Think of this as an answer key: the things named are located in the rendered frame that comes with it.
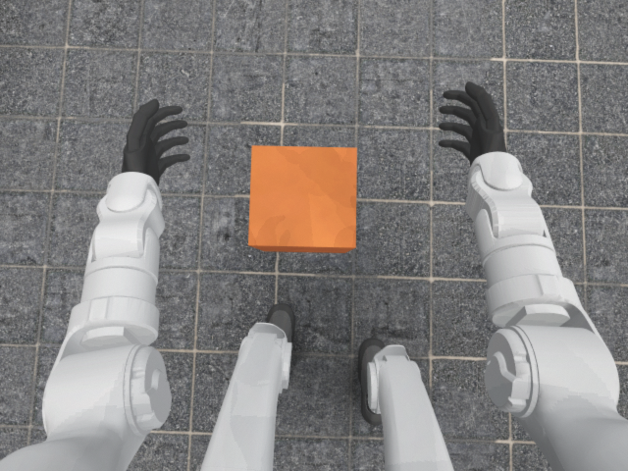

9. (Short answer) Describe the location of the carton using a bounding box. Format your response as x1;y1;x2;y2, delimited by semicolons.
248;145;357;253

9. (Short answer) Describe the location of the robot right forearm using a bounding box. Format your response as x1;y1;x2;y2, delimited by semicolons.
465;152;620;405

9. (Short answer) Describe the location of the robot left upper arm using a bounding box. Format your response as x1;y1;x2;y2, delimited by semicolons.
0;343;172;471

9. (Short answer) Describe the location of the robot left forearm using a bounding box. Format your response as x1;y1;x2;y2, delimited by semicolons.
42;172;165;435

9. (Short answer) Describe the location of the robot right thigh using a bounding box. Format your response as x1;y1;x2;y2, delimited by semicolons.
367;355;454;471

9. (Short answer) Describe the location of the robot left shin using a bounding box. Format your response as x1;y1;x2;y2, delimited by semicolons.
238;323;287;354

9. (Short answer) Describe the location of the robot right upper arm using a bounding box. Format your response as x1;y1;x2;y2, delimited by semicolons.
484;325;628;471

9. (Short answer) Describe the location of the robot left hand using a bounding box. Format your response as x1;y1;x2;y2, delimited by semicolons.
121;99;190;186

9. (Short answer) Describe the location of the robot right hand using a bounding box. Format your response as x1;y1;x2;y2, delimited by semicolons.
439;81;507;167

